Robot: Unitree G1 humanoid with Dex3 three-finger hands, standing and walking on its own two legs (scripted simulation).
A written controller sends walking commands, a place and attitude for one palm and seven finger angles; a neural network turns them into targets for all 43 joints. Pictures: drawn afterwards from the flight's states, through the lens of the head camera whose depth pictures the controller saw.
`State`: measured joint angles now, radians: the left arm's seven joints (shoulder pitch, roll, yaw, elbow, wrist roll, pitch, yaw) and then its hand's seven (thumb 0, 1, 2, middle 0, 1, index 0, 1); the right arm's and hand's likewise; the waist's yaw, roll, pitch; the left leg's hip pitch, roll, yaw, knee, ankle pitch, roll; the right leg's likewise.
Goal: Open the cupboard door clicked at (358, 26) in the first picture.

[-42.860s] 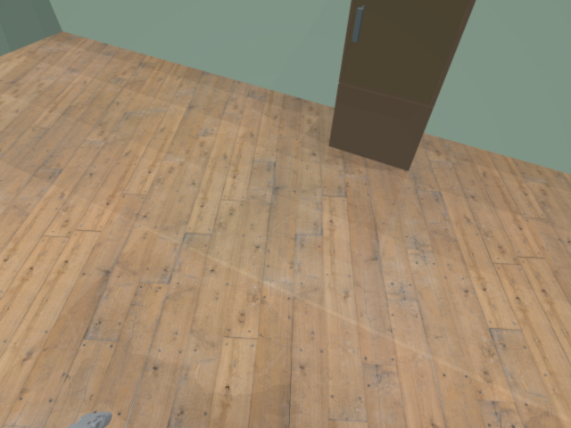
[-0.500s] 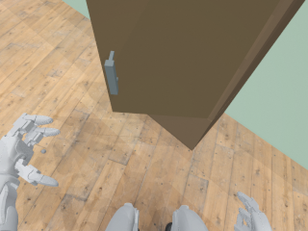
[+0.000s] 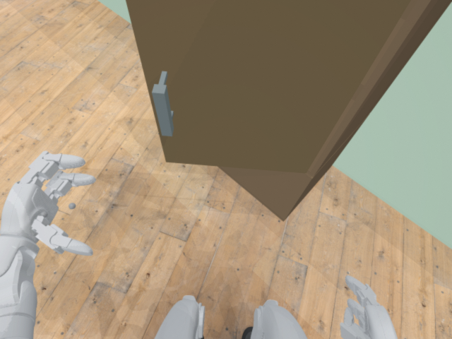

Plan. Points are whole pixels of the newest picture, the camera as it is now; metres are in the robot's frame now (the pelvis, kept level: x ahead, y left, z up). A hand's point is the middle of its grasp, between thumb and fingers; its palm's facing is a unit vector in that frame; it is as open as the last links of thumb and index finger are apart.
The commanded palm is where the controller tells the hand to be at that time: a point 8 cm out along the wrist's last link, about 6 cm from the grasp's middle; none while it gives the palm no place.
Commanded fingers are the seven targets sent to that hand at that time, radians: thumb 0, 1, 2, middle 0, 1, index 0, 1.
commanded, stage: move the hooked fingers beside the handle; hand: left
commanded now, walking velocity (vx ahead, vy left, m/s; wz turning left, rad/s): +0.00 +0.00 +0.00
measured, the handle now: (165, 104) +0.55 +0.17 +0.03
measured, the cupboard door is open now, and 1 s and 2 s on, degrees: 40 40 40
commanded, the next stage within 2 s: none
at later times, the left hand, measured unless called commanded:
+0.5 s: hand (100, 164) +0.39 +0.25 +0.03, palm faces -0.01 -1.00 -0.02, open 13.9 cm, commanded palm +0.37 +0.30 +0.04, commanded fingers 0.00 -0.50 0.30 -0.30 -1.20 -0.30 -1.20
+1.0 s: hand (122, 137) +0.45 +0.23 +0.03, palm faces +0.01 -1.00 -0.02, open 13.9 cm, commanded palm +0.44 +0.28 +0.04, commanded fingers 0.00 -0.50 0.30 -0.30 -1.20 -0.30 -1.20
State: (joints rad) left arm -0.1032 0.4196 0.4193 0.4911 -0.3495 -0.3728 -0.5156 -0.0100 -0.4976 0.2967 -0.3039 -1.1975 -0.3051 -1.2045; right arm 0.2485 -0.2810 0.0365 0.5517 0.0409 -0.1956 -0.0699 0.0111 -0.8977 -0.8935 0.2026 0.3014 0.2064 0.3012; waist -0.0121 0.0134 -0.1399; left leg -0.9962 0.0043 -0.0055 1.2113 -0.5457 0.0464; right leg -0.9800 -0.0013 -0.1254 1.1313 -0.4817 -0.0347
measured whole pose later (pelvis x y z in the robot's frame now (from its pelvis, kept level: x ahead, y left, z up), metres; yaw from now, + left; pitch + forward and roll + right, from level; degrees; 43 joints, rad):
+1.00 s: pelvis +0.00 +0.01 -0.01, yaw -2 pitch +24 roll -3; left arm -0.64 0.48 0.42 0.99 -0.18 -0.45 -0.36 -0.01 -0.50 0.30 -0.30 -1.20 -0.30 -1.20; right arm 0.31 -0.27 0.04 0.62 0.02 -0.01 -0.03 0.01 -0.90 -0.89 0.20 0.30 0.21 0.30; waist -0.11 0.01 -0.13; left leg -1.09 0.01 0.02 1.22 -0.55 0.06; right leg -1.08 0.01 -0.10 1.14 -0.47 -0.02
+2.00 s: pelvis +0.00 +0.01 -0.01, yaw -3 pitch +26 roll -5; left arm -0.80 0.52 0.43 1.12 -0.12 -0.47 -0.30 -0.01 -0.50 0.30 -0.30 -1.20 -0.30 -1.20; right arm 0.32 -0.27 0.05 0.60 0.00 0.07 -0.01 0.00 -0.90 -0.89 0.20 0.30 0.21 0.30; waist -0.16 0.02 -0.13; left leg -1.14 0.02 0.01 1.24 -0.55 0.07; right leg -1.12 0.02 -0.10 1.14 -0.46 -0.01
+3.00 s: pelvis +0.00 +0.01 -0.01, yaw -2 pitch +25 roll -4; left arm -0.80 0.42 0.35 1.11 -0.11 -0.49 -0.19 -0.01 -0.50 0.30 -0.30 -1.20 -0.30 -1.20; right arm 0.33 -0.25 0.04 0.61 -0.01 0.08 0.01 0.00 -0.90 -0.89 0.20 0.30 0.20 0.30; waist -0.15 0.03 -0.14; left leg -1.13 0.02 0.02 1.24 -0.55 0.06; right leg -1.12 0.02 -0.10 1.15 -0.47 -0.02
